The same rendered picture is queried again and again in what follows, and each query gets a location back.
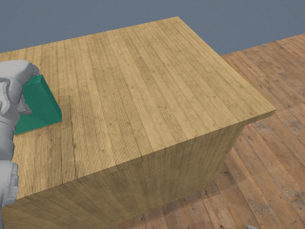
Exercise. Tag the left robot hand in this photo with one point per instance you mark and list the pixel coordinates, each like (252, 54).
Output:
(21, 70)

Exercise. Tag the left robot forearm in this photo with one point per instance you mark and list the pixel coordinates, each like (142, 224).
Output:
(10, 94)

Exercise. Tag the left robot upper arm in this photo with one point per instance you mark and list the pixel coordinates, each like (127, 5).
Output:
(9, 181)

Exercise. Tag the table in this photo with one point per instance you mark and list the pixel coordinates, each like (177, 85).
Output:
(149, 113)

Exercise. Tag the sponge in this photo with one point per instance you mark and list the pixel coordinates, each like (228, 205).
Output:
(44, 108)

